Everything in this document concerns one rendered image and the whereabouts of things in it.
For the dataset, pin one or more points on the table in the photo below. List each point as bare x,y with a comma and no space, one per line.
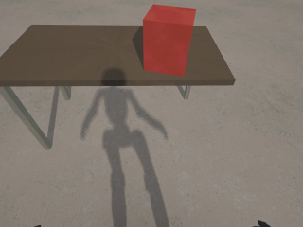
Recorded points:
99,55

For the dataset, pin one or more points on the carton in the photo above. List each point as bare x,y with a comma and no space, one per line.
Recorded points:
167,34

